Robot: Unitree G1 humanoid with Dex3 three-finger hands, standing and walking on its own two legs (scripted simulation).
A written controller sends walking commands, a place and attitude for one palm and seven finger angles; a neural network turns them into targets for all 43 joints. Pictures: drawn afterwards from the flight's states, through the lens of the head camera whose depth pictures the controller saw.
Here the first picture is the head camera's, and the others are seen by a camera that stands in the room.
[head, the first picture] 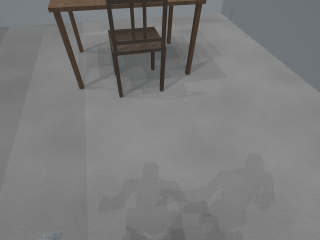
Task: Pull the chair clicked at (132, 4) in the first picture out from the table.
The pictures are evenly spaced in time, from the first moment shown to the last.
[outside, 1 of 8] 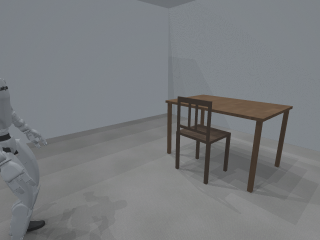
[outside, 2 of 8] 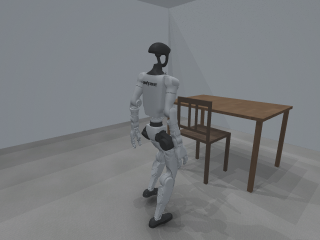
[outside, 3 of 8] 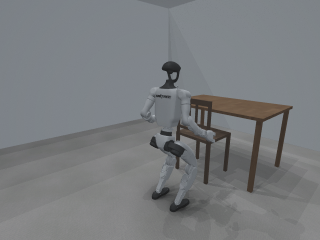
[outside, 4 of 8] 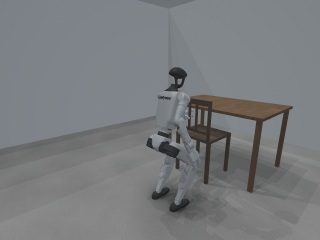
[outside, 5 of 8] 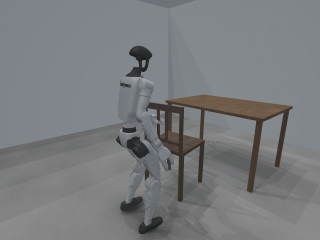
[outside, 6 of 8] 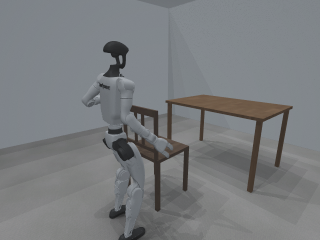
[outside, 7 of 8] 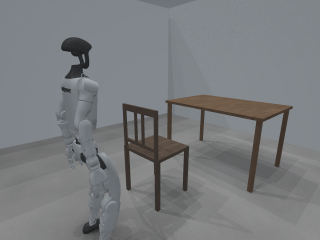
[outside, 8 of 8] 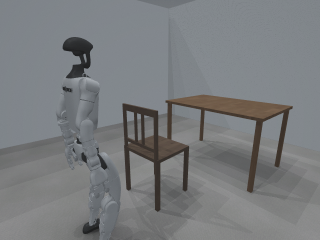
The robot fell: no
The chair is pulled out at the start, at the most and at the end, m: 0.00 0.65 0.63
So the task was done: yes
